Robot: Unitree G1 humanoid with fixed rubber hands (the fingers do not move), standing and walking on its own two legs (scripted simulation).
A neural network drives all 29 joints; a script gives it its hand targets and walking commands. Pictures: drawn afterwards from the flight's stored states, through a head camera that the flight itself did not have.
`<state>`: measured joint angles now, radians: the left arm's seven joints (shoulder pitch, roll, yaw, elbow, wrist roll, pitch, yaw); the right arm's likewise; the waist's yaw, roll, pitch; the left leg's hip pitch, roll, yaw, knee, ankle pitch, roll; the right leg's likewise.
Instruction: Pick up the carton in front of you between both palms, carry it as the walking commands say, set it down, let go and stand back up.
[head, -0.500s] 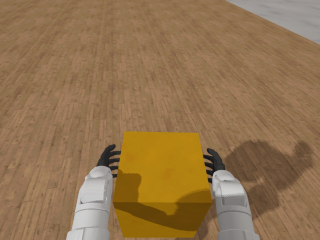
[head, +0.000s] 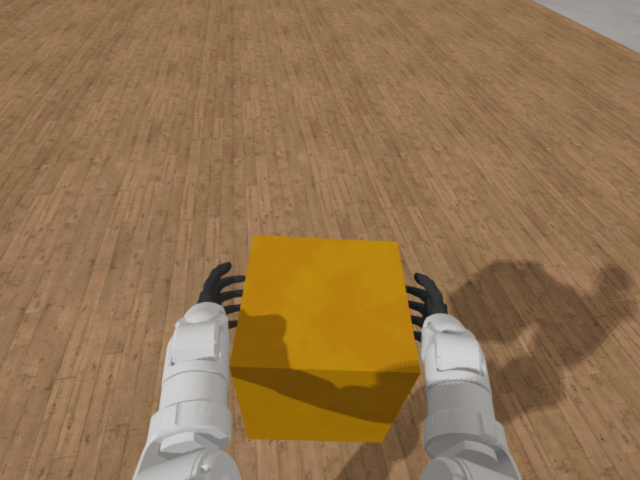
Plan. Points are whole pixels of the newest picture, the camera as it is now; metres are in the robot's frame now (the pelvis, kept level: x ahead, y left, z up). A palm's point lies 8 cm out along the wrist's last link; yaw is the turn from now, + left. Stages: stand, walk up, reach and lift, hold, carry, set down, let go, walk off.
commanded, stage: set down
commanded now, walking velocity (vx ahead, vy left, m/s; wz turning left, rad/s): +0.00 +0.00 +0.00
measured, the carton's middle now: (320, 343) +0.33 +0.01 -0.04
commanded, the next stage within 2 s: none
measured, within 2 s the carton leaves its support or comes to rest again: neither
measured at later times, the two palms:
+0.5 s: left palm (233, 352) +0.37 +0.16 -0.16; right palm (396, 352) +0.40 -0.14 -0.17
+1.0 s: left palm (242, 369) +0.42 +0.17 -0.31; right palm (377, 361) +0.46 -0.13 -0.31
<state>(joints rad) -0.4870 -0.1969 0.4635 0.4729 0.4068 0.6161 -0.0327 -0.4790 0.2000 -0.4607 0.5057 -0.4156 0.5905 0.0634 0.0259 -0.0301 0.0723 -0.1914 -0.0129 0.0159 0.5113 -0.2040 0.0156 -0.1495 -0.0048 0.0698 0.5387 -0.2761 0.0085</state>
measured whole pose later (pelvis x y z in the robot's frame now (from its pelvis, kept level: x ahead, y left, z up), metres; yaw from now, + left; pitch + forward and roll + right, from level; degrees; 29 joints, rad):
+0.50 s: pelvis -0.02 -0.02 -0.09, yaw +0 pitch +33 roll +0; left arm -0.63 -0.12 0.45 0.45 0.22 0.21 -0.01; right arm -0.64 0.13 -0.36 0.50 -0.20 0.20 -0.04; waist 0.05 -0.03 -0.07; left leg -1.30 0.01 -0.05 1.05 -0.33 -0.03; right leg -1.26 0.05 0.04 1.09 -0.41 0.00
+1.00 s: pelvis -0.05 -0.01 -0.22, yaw +0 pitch +47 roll +0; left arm -0.95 -0.09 0.53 0.50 0.24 0.32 0.06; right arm -1.04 -0.03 -0.40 0.68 -0.22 0.31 0.00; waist 0.05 -0.04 -0.14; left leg -1.93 -0.01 -0.04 1.54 -0.43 -0.03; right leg -1.88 0.06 0.05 1.59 -0.52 0.03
